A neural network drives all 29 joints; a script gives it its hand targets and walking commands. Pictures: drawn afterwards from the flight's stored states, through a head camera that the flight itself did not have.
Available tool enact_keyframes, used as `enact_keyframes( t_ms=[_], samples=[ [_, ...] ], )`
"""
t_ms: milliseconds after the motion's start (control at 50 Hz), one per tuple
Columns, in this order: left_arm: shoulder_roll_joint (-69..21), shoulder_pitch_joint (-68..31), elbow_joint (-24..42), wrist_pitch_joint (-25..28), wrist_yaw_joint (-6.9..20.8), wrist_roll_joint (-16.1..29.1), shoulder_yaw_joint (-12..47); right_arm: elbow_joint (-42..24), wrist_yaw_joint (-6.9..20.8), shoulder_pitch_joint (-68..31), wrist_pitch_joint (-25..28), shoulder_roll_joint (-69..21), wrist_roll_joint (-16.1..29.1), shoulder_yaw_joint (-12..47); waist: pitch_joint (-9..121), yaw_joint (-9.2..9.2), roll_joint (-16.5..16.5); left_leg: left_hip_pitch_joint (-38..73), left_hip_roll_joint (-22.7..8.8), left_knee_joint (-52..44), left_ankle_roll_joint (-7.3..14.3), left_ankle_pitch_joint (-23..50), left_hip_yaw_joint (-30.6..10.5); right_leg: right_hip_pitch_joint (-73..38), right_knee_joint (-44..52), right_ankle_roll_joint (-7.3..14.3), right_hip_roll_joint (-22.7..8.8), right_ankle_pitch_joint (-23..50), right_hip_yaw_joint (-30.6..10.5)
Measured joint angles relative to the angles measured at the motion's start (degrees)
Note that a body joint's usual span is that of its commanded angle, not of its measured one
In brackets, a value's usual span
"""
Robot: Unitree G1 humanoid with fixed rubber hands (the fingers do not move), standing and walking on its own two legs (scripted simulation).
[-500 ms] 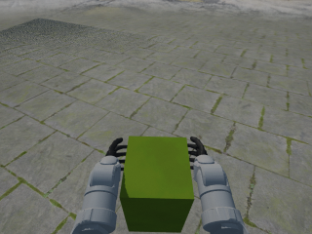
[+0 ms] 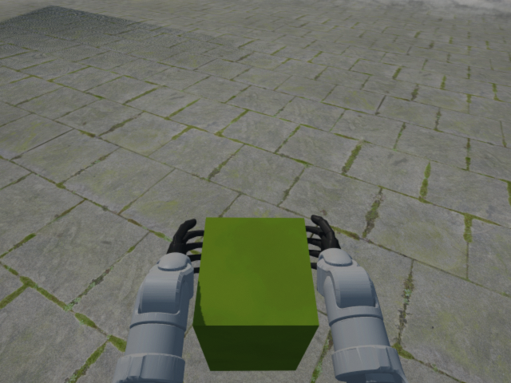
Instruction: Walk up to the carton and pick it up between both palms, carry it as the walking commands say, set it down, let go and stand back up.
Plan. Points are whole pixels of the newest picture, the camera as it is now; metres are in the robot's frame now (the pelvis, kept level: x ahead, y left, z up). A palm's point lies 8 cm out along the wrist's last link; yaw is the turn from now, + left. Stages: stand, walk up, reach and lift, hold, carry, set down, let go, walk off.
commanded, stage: carry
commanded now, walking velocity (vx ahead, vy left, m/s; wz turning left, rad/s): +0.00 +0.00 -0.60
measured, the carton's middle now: (254, 299) +0.28 +0.01 +0.00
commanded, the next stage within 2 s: none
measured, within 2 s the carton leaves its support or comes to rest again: neither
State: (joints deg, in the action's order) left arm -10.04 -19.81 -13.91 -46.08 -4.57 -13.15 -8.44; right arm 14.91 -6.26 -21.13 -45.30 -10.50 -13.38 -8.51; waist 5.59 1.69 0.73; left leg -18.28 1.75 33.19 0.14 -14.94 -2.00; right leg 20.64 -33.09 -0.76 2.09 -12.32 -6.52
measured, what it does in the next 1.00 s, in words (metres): steps on the spot, turning right: left foot, then right foot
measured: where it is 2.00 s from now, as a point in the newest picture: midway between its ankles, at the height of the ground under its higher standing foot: outside the picture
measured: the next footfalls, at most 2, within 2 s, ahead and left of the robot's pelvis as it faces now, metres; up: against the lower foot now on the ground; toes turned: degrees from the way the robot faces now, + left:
left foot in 0.52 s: +0.03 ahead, +0.12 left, +0.00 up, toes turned -11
right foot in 0.84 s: -0.04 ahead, -0.13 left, +0.00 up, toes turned -31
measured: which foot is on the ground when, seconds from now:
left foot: down 0.00-0.22, up 0.24-0.50, down 0.52-0.86, up 0.88-1.00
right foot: down 0.00-0.54, up 0.56-0.82, down 0.84-1.00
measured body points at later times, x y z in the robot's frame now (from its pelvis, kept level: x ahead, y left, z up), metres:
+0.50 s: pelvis -0.03 +0.00 +0.00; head +0.02 -0.01 +0.45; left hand +0.38 +0.01 +0.11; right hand +0.32 -0.23 +0.12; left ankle -0.01 +0.13 -0.72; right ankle +0.03 -0.11 -0.73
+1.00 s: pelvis -0.05 +0.00 +0.00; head +0.02 -0.04 +0.44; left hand +0.35 -0.11 +0.09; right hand +0.22 -0.32 +0.09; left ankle +0.00 +0.12 -0.68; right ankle -0.07 -0.11 -0.73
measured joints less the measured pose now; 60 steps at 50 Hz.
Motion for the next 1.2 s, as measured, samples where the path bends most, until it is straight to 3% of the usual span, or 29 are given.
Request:
enact_keyframes(
  t_ms=[40, 120, 180, 220, 280, 340, 460, 520, 540, 580, 620, 680, 780, 840, 860, 920, 960, 1040, 1120, 1140, 1160, 1200],
  samples=[
    [0.5, 0.6, 3.8, -2.0, -0.9, 2.0, 0.7, -3.0, -0.7, 0.1, -1.6, 0.0, 1.2, 1.2, -0.1, 0.32, 0.6, -2.0, 0.1, 1.0, 0.4, -0.4, 1.2, 3.9, -4.7, 0.9, -0.5, -1.3, 0.8],
    [1.9, 0.6, 10.8, -6.9, -2.7, 6.5, 2.1, -10.8, -2.8, 0.2, -7.0, 0.0, 3.7, 2.8, -1.1, 1.25, -1.2, -4.6, -2.6, 2.9, 0.3, -1.5, 3.0, 9.2, -15.0, 2.6, -1.4, -11.6, 7.5],
    [3.4, -2.6, 14.7, -10.9, -4.2, 10.6, 2.3, -16.9, -4.8, -2.1, -11.9, -0.4, 5.1, 2.1, -2.1, 1.47, -2.6, -6.5, -5.3, 5.4, -0.8, -2.8, 4.1, 7.3, -9.1, 2.6, -1.4, -9.5, 11.1],
    [4.4, -7.3, 14.2, -12.7, -4.8, 12.1, 1.9, -18.2, -5.7, -5.7, -14.1, 0.0, 5.4, 0.8, -2.4, 1.33, -3.1, -8.6, -6.8, 8.9, -1.8, -4.5, 4.6, 6.0, -3.4, 2.8, -0.7, -1.4, 11.8],
    [4.6, -14.1, 8.9, -14.7, -5.8, 12.0, 1.0, -14.4, -6.0, -11.6, -16.8, 3.0, 7.3, -1.3, -3.1, -0.45, -2.0, -12.8, -5.8, 19.1, -4.0, -13.9, 4.3, 7.9, -5.1, 4.3, -0.7, -1.6, 11.0],
    [4.8, -18.4, 6.0, -17.3, -6.6, 11.2, 0.0, -9.8, -6.0, -17.0, -19.1, 5.3, 9.3, -2.7, -4.1, -2.63, -0.9, -14.4, -4.8, 24.1, -4.7, -14.1, 5.5, 7.8, -3.2, 4.2, -1.2, -0.9, 9.4],
    [4.2, -23.4, 5.2, -20.3, -7.1, 9.3, -3.9, -4.4, -6.2, -24.0, -20.2, 6.9, 10.9, -4.0, -5.4, -3.96, 1.3, -9.1, -2.7, 13.7, -4.8, -12.7, 5.9, 8.4, 0.3, 3.0, -1.2, 2.9, 5.0],
    [4.1, -23.7, 6.1, -20.9, -7.2, 9.0, -4.8, -3.7, -6.3, -25.3, -20.2, 6.5, 10.6, -4.5, -5.7, -3.71, 1.8, -2.7, -2.2, 1.2, -4.1, -7.8, 7.0, 9.2, 0.4, 2.0, -0.4, 3.9, 2.9],
    [4.4, -23.9, 6.1, -20.9, -7.1, 9.3, -4.8, -3.8, -6.3, -25.5, -20.1, 6.2, 10.4, -4.8, -6.2, -3.68, 2.4, -1.4, -1.8, -1.7, -2.8, -3.0, 7.6, 9.5, -0.4, 1.6, -0.4, 3.7, 2.3],
    [4.4, -22.0, 6.8, -20.7, -6.9, 9.5, -4.8, -4.4, -6.3, -24.0, -19.8, 4.8, 9.3, -4.8, -6.5, -2.88, 2.0, -1.4, -2.7, -1.2, -0.1, -1.5, 8.4, 11.3, -6.7, 1.0, -0.3, -5.6, 4.2],
    [4.9, -20.8, 6.8, -21.0, -6.9, 10.4, -4.6, -5.1, -6.4, -22.2, -20.0, 3.6, 8.4, -4.7, -7.1, -1.27, 0.8, -0.4, -4.8, -1.5, 0.7, -2.4, 9.2, 13.1, -15.6, 1.0, -0.5, -12.1, 8.1],
    [6.3, -21.2, 6.5, -21.3, -6.8, 12.0, -3.3, -7.3, -6.6, -20.8, -20.1, 2.4, 7.3, -4.8, -7.7, 0.7, -0.1, 0.5, -7.3, -2.6, 0.1, -2.3, 10.3, 12.9, -20.2, 0.0, -1.8, -13.1, 11.1],
    [8.6, -24.5, 5.2, -21.1, -6.8, 13.8, -1.6, -9.8, -6.7, -21.1, -19.9, 1.7, 6.4, -5.6, -7.9, 2.34, -0.5, -0.5, -10.2, 0.4, -1.2, -3.9, 12.3, 7.3, -11.1, -1.0, -2.5, -11.7, 12.0],
    [8.9, -26.4, 3.3, -21.0, -6.7, 13.8, -1.3, -10.2, -6.7, -21.1, -20.1, 1.9, 6.4, -6.0, -7.1, 2.55, -0.7, -2.5, -11.8, 5.8, -2.4, -7.1, 13.6, 2.2, -0.1, 0.2, -2.2, -1.8, 12.6],
    [8.5, -26.9, 2.5, -20.7, -6.6, 13.6, -1.4, -10.3, -6.6, -21.1, -20.3, 2.4, 6.6, -6.1, -7.1, 2.39, -1.4, -4.1, -12.6, 8.8, -3.3, -7.2, 12.9, 2.9, -0.9, 1.2, -1.6, -1.3, 12.5],
    [6.5, -26.6, 1.0, -20.3, -6.6, 11.7, -2.2, -9.2, -6.5, -20.7, -20.8, 3.6, 7.7, -6.6, -8.1, 0.34, -1.0, -9.1, -9.4, 19.7, -5.4, -16.5, 8.1, 4.6, -2.9, 2.9, -1.7, -3.4, 10.7],
    [5.4, -25.3, 2.4, -20.5, -6.6, 10.6, -2.4, -9.3, -6.4, -20.4, -21.0, 4.0, 8.3, -6.5, -8.9, -1.38, -0.5, -11.3, -7.3, 22.9, -5.8, -16.8, 7.0, 4.7, -1.8, 2.7, -2.0, -2.7, 9.0],
    [3.4, -23.6, 7.9, -20.3, -6.8, 9.0, -3.7, -11.1, -6.5, -21.0, -20.3, 4.6, 9.8, -5.7, -10.6, -3.99, 0.4, -12.4, -5.3, 19.1, -6.1, -13.3, 6.6, 5.6, -0.1, 1.8, -1.6, -0.3, 5.5],
    [1.7, -21.9, 12.3, -19.7, -7.0, 7.7, -5.0, -12.2, -6.4, -21.5, -19.1, 4.3, 10.5, -5.5, -11.2, -5.1, 1.3, -9.0, -4.2, 8.8, -5.7, -8.6, 6.6, 6.9, -0.4, 0.6, -0.6, 0.9, 2.2],
    [1.6, -21.5, 13.1, -19.7, -7.0, 7.7, -5.2, -12.2, -6.4, -21.7, -18.9, 4.2, 10.5, -5.5, -11.1, -5.18, 1.3, -6.9, -4.2, 4.1, -5.4, -5.1, 7.0, 7.4, -1.2, 0.2, -0.1, 0.8, 1.5],
    [1.7, -21.4, 13.4, -19.5, -7.0, 7.8, -5.1, -12.2, -6.4, -21.9, -18.6, 4.0, 10.4, -5.6, -11.2, -5.23, 1.9, -5.9, -4.0, 1.8, -3.4, -0.4, 7.7, 8.0, -2.6, -0.1, -0.1, 0.3, 0.9],
    [2.2, -19.6, 13.9, -19.3, -6.9, 8.2, -4.6, -11.8, -6.2, -20.9, -18.0, 3.0, 9.7, -5.3, -10.9, -3.91, 2.0, -6.0, -4.9, 3.0, 0.0, -0.3, 9.2, 10.4, -9.9, 0.1, -0.3, -9.6, 3.3]
  ],
)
